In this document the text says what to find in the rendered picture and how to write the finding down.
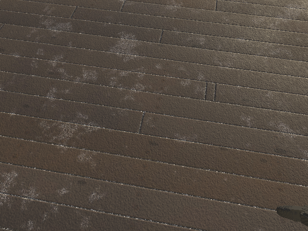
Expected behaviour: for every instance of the right robot hand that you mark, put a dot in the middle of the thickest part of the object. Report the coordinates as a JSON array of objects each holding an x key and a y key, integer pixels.
[{"x": 295, "y": 213}]

